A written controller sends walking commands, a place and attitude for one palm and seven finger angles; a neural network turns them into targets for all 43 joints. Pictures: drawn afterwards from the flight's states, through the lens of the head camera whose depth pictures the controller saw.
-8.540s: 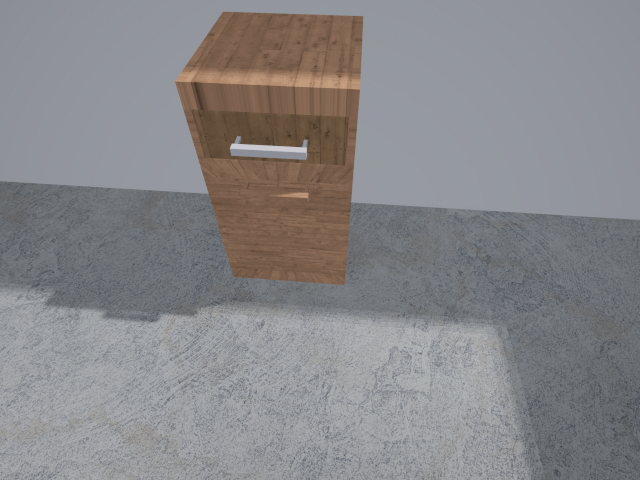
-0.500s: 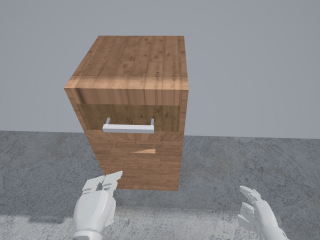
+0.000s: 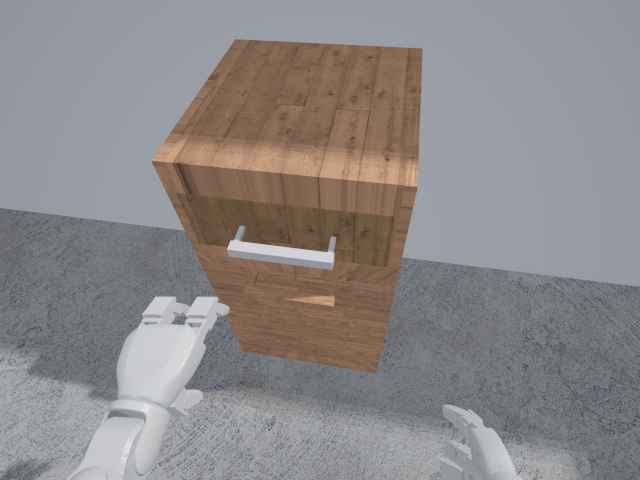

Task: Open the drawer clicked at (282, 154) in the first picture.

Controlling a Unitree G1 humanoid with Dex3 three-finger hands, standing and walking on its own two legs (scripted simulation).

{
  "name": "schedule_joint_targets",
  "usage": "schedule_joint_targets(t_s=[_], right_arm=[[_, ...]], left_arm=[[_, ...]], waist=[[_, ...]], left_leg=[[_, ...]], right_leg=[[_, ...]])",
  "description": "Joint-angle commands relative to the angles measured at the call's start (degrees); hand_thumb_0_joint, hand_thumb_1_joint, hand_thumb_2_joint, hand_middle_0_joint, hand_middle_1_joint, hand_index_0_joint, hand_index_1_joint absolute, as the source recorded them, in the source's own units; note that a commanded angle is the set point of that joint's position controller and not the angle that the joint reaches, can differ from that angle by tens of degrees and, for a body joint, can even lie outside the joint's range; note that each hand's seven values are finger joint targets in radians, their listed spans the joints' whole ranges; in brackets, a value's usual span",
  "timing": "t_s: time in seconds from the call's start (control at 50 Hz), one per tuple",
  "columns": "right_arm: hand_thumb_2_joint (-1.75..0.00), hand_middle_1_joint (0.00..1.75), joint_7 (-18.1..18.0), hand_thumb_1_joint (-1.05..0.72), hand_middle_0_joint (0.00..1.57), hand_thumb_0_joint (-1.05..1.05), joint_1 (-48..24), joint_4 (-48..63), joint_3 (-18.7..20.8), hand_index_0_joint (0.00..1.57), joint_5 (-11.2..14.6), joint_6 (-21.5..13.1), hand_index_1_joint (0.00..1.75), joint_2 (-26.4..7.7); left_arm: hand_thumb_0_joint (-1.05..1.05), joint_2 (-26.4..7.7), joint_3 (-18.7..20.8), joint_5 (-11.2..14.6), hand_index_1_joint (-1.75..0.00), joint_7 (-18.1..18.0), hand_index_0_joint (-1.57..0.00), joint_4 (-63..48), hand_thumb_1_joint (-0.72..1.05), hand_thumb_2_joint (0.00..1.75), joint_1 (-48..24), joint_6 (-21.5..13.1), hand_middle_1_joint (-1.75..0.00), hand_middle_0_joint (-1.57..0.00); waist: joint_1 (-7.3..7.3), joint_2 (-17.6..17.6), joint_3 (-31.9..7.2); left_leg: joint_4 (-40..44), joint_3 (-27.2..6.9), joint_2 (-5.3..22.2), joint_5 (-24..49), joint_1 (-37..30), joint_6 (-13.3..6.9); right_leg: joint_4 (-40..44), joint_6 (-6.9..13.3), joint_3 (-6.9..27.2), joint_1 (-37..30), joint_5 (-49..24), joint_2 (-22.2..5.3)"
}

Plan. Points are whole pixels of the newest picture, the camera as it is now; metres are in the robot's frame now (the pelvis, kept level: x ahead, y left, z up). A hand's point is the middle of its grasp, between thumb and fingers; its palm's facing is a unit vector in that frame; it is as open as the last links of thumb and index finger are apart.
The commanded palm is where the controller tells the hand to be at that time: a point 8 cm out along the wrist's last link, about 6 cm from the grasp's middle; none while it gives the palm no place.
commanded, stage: raise the hand with hooked fingers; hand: left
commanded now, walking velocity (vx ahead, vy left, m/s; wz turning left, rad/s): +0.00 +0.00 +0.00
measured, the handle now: (283, 245) +0.51 +0.15 -0.09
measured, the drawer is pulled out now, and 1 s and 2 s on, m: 0.00 0.00 0.00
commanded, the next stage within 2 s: move the hooked fingers above the handle in 1.00 s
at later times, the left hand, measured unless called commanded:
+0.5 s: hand (191, 278) +0.31 +0.20 +0.09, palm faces +0.08 -0.06 -0.99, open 13.7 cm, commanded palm +0.29 +0.20 +0.14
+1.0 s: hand (189, 274) +0.31 +0.20 +0.10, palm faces +0.05 -0.07 -1.00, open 13.9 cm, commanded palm +0.28 +0.20 +0.15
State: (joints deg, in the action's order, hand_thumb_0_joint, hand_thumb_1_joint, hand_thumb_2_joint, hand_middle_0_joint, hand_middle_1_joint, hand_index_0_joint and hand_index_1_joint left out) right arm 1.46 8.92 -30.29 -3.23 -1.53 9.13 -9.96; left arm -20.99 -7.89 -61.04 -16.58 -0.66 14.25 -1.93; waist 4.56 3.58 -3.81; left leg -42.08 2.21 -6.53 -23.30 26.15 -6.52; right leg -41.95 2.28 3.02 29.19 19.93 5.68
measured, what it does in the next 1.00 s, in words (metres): stands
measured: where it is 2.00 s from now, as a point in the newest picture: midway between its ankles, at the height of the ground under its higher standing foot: outside the picture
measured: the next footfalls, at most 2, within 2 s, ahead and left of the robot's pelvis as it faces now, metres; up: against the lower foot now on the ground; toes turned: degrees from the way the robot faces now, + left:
none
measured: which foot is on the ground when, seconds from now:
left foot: down 0.00-1.00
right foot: down 0.00-1.00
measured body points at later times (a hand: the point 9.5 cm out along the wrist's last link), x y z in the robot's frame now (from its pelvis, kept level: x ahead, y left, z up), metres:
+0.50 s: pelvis +0.02 -0.04 +0.02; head +0.05 -0.07 +0.47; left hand +0.30 +0.20 +0.15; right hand +0.24 -0.26 -0.08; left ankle -0.03 +0.03 -0.71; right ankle +0.01 -0.10 -0.71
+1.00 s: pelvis +0.01 -0.04 +0.02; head +0.04 -0.07 +0.47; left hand +0.30 +0.20 +0.15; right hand +0.19 -0.27 -0.10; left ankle -0.03 +0.03 -0.71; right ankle +0.01 -0.10 -0.71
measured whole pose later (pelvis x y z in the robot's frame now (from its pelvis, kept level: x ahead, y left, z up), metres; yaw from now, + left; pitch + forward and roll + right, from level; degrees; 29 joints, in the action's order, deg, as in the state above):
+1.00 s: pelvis +0.01 -0.04 +0.02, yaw +1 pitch +6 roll +0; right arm -0.4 8.6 -33.9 1.5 1.8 10.7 -14.8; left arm -28.4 -1.9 -53.2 -7.9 5.8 -3.4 -4.8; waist 3.5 4.2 -3.0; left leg -28.6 0.3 -5.2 -17.0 17.1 -4.4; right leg -29.5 5.1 2.7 20.6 14.1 6.6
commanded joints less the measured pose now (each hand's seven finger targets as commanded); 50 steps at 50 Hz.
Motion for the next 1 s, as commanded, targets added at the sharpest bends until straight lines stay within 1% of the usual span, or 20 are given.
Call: schedule_joint_targets(t_s=[0.0,0.06,0.12,0.18,0.24,0.3,0.34,0.44,0.52,0.56,0.58,0.64,0.72,0.74,0.82,0.86,0.9,0.92,0.96,0.98], right_arm=[[-0.9,0.3,-0.7,-0.9,0.2,0.0,-7.5,9.0,4.7,0.2,-0.7,-3.1,0.3,-8.2],[-0.9,0.3,-1.0,-0.9,0.2,0.0,-6.8,7.8,5.5,0.2,-0.3,-2.8,0.3,-9.1],[-0.9,0.3,-1.2,-0.9,0.2,0.0,-6.5,7.1,5.8,0.2,0.6,-2.4,0.3,-9.7],[-0.9,0.3,-1.4,-0.9,0.2,0.0,-7.3,7.2,5.7,0.2,1.0,-2.1,0.3,-10.0],[-0.9,0.3,-1.5,-0.9,0.2,0.0,-8.5,7.3,5.4,0.2,0.8,-2.2,0.3,-10.0],[-0.9,0.3,-1.6,-0.9,0.2,0.0,-8.6,6.9,5.3,0.2,0.6,-2.1,0.3,-9.7],[-0.9,0.3,-1.8,-0.9,0.2,0.0,-9.1,6.7,5.2,0.2,0.8,-1.7,0.3,-9.8],[-0.9,0.3,-2.0,-0.9,0.2,0.0,-9.5,6.3,5.1,0.2,2.1,-0.5,0.3,-9.7],[-0.9,0.3,-2.5,-0.9,0.2,0.0,-9.6,6.3,5.0,0.2,2.5,0.2,0.3,-10.0],[-0.9,0.3,-2.5,-0.9,0.2,0.0,-9.6,6.6,4.8,0.2,2.6,0.3,0.3,-10.0],[-0.9,0.3,-2.6,-0.9,0.2,0.0,-9.5,6.5,4.8,0.2,2.5,0.3,0.3,-10.0],[-0.9,0.3,-2.2,-0.9,0.2,0.0,-9.1,7.1,4.7,0.2,2.3,-0.1,0.3,-10.0],[-0.9,0.3,-1.9,-0.9,0.2,0.0,-9.1,7.2,4.9,0.2,2.0,-0.1,0.3,-9.9],[-0.9,0.3,-1.9,-0.9,0.2,0.0,-8.9,7.2,5.0,0.2,2.0,-0.2,0.3,-10.0],[-0.9,0.3,-1.9,-0.9,0.2,0.0,-8.4,6.9,5.6,0.2,2.3,-0.8,0.3,-9.5],[-0.9,0.3,-2.0,-0.9,0.2,0.0,-7.9,6.8,5.9,0.2,2.7,-1.1,0.3,-9.5],[-0.9,0.3,-1.9,-0.9,0.2,0.0,-7.6,6.2,6.1,0.2,3.1,-1.2,0.3,-9.7],[-0.9,0.3,-1.8,-0.9,0.2,0.0,-7.8,6.0,6.0,0.2,3.2,-1.2,0.3,-10.0],[-0.9,0.3,-1.8,-0.9,0.2,0.0,-7.7,6.2,6.1,0.2,3.6,-1.2,0.3,-10.2],[-0.9,0.3,-1.8,-0.9,0.2,0.0,-7.8,6.1,6.0,0.2,3.7,-1.2,0.3,-10.4]], left_arm=[[0.0,-9.1,9.7,2.0,-0.99,-4.6,-0.28,-17.7,-0.17,0.44,-8.5,-2.2,-0.99,-0.28],[0.0,-8.9,9.8,4.2,-1.03,-3.8,-0.28,-14.9,-0.24,0.41,-9.8,-1.4,-1.03,-0.28],[0.0,-9.3,9.0,5.1,-1.08,-1.9,-0.29,-10.7,-0.31,0.38,-11.1,0.4,-1.08,-0.29],[0.0,-11.6,9.0,5.4,-1.12,0.7,-0.29,-11.1,-0.38,0.35,-13.3,1.5,-1.12,-0.29],[0.0,-14.9,11.0,5.4,-1.17,2.3,-0.3,-13.6,-0.45,0.32,-15.3,1.0,-1.17,-0.3],[0.0,-16.4,12.1,5.7,-1.2,3.0,-0.3,-14.5,-0.5,0.3,-17.5,-0.3,-1.2,-0.3],[0.0,-18.7,14.5,5.9,-1.2,3.0,-0.3,-13.3,-0.5,0.3,-19.6,-0.3,-1.2,-0.3],[0.0,-18.5,13.8,7.0,-1.2,4.6,-0.3,-6.3,-0.5,0.3,-26.6,2.2,-1.2,-0.3],[0.0,-17.6,10.5,8.6,-1.2,9.0,-0.3,-4.4,-0.5,0.3,-31.6,3.7,-1.2,-0.3],[0.0,-17.1,8.9,9.1,-1.2,11.4,-0.3,-4.0,-0.5,0.3,-33.5,3.4,-1.2,-0.3],[0.0,-17.9,9.3,9.2,-1.2,12.4,-0.3,-4.4,-0.5,0.3,-34.4,2.9,-1.2,-0.3],[0.0,-18.9,11.2,9.5,-1.2,14.1,-0.3,-3.3,-0.5,0.3,-28.9,0.6,-1.2,-0.3],[0.0,-20.3,14.0,9.7,-1.2,13.2,-0.3,-6.2,-0.5,0.3,-28.8,-3.2,-1.2,-0.3],[0.0,-22.3,16.1,9.6,-1.2,12.3,-0.3,-6.9,-0.5,0.3,-29.4,-3.9,-1.2,-0.3],[0.0,-21.7,16.6,8.2,-1.2,7.8,-0.3,-8.6,-0.5,0.3,-32.7,-5.4,-1.2,-0.3],[0.0,-20.7,15.8,8.2,-1.2,6.3,-0.3,-7.2,-0.5,0.3,-33.2,-4.8,-1.2,-0.3],[0.0,-19.3,14.6,8.3,-1.2,5.7,-0.3,-4.9,-0.5,0.3,-32.4,-3.5,-1.2,-0.3],[0.0,-19.4,14.1,8.1,-1.2,5.8,-0.3,-4.6,-0.5,0.3,-32.8,-2.8,-1.2,-0.3],[0.0,-17.6,12.0,8.9,-1.2,6.7,-0.3,-2.4,-0.5,0.3,-31.3,-1.3,-1.2,-0.3],[0.0,-18.1,12.0,8.9,-1.2,7.5,-0.3,-1.8,-0.5,0.3,-31.0,-0.8,-1.2,-0.3]], waist=[[-0.06,-0.3,-17.2],[-1.57,-5.4,-15.5],[-1.77,-8.0,-12.9],[-0.82,-5.4,-14.9],[-0.01,-1.5,-16.2],[0.14,0.2,-15.8],[0.22,-0.3,-15.2],[-0.89,-4.0,-12.3],[-1.75,-6.1,-13.8],[-2.17,-4.1,-13.3],[-1.95,-4.4,-13.8],[-0.82,-4.6,-13.6],[-0.14,-4.8,-12.1],[0.18,-4.4,-13.0],[0.01,-0.6,-13.6],[-0.5,0.0,-14.2],[-0.96,-1.8,-13.4],[-1.04,-1.7,-13.7],[-1.54,-4.7,-13.0],[-1.29,-5.2,-13.2]], left_leg=[[5.1,-11.1,8.0,36.3,-13.4,8.1],[5.7,-9.8,7.1,33.1,-11.5,7.0],[7.1,-8.2,5.8,29.5,-8.5,6.5],[8.5,-6.9,5.1,29.6,-9.1,6.0],[9.0,-6.6,4.6,32.7,-10.7,5.5],[9.9,-6.1,4.3,34.3,-11.9,5.0],[10.7,-5.6,4.0,32.3,-11.1,4.7],[12.9,-4.1,3.2,26.4,-8.5,4.1],[14.0,-3.4,2.8,24.0,-8.1,3.5],[14.5,-3.3,2.9,22.7,-8.6,3.3],[14.5,-3.2,2.9,22.8,-9.1,3.1],[14.9,-3.4,2.9,22.5,-8.5,3.2],[15.4,-3.7,3.1,21.7,-7.1,3.2],[15.5,-3.8,3.1,21.3,-7.1,3.2],[15.4,-3.8,3.7,21.4,-8.6,3.5],[15.3,-3.7,3.8,20.1,-9.2,3.4],[15.4,-3.5,4.0,19.9,-9.0,3.5],[15.7,-3.7,4.0,20.3,-9.1,3.7],[16.0,-3.4,4.0,19.7,-8.8,3.3],[16.1,-3.5,4.0,19.9,-8.9,3.3]], right_leg=[[3.3,2.5,3.9,-5.2,-16.1,-2.5],[4.9,1.8,4.0,-7.0,-18.3,-2.8],[6.8,1.6,4.7,-9.6,-20.8,-3.2],[7.8,1.6,5.5,-14.4,-23.5,-3.8],[8.4,1.7,6.6,-17.6,-27.3,-4.1],[9.5,1.6,6.5,-19.0,-29.6,-4.3],[10.3,1.6,7.0,-20.3,-30.4,-4.3],[12.8,1.2,7.5,-21.9,-30.0,-4.5],[14.0,0.1,7.1,-25.2,-30.6,-5.3],[14.8,0.2,6.6,-25.1,-28.2,-5.5],[15.2,0.1,6.7,-25.4,-28.0,-5.5],[15.3,0.2,7.2,-26.2,-27.7,-5.5],[15.1,0.6,7.7,-25.4,-26.7,-5.6],[15.2,0.7,8.3,-25.7,-25.5,-5.6],[15.3,1.6,8.1,-21.9,-20.8,-4.9],[15.7,1.6,7.1,-20.8,-17.6,-4.9],[15.9,1.5,6.5,-19.7,-16.9,-4.6],[15.8,1.5,6.2,-19.5,-17.1,-4.6],[16.2,1.0,5.3,-20.3,-17.0,-4.7],[16.3,0.9,5.3,-20.6,-17.4,-4.8]])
